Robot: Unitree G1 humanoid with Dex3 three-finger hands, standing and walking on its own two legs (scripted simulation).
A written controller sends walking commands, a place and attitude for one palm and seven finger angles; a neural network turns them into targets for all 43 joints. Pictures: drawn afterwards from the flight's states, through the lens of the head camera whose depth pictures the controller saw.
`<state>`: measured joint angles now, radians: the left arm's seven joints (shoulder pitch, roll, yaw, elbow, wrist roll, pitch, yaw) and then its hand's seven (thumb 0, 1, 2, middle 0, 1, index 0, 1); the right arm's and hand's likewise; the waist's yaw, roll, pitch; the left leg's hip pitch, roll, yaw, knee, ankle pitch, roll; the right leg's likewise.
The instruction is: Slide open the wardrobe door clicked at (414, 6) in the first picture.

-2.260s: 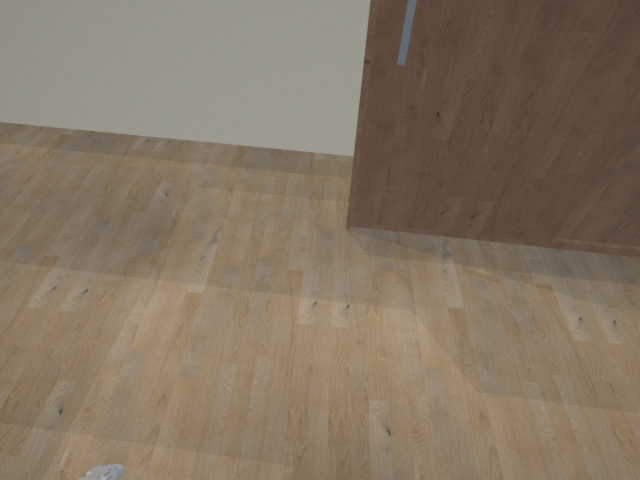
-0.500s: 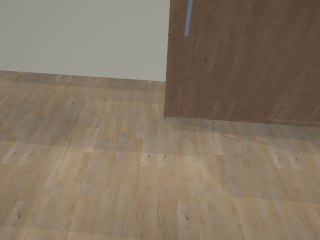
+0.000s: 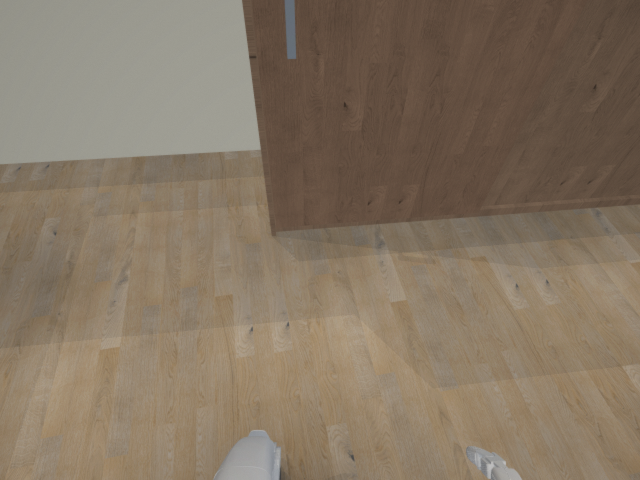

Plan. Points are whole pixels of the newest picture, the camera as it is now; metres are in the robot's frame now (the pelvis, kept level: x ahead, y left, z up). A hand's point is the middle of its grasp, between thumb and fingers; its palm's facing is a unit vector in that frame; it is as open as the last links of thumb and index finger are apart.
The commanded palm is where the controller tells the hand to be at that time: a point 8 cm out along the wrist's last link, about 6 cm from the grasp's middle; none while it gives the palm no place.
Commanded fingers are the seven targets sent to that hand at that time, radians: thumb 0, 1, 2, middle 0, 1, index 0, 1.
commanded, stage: walk to a spot facing it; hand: left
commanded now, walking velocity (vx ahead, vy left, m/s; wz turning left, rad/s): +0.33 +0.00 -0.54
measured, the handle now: out of the picture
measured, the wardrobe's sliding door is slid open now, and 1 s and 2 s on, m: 0.00 0.00 0.00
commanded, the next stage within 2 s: none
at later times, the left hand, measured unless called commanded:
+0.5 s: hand (253, 305) +0.40 +0.17 -0.15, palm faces -0.35 -0.91 -0.21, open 7.4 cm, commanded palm none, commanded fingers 0.00 0.90 0.90 -0.20 -0.30 -0.20 -0.30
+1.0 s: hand (280, 272) +0.50 +0.14 -0.19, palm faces -0.51 -0.84 -0.17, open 7.4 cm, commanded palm none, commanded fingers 0.00 0.90 0.90 -0.20 -0.30 -0.20 -0.30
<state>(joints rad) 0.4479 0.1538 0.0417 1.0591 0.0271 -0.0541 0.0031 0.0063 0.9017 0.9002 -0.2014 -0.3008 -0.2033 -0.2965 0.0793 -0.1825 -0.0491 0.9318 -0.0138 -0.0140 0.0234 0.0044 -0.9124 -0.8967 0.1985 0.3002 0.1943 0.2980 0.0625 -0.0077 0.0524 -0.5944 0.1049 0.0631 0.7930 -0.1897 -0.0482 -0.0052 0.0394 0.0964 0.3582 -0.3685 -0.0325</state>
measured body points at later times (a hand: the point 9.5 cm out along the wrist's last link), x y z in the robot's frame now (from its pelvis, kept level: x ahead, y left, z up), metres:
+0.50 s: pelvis +0.20 +0.03 +0.00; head +0.24 +0.02 +0.45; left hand +0.42 +0.22 -0.13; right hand +0.06 -0.19 -0.14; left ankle +0.15 +0.14 -0.74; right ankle +0.27 -0.13 -0.70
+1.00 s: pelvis +0.31 +0.03 -0.01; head +0.35 +0.04 +0.43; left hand +0.52 +0.19 -0.17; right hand +0.28 -0.24 -0.13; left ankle +0.41 +0.09 -0.74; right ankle +0.27 -0.11 -0.71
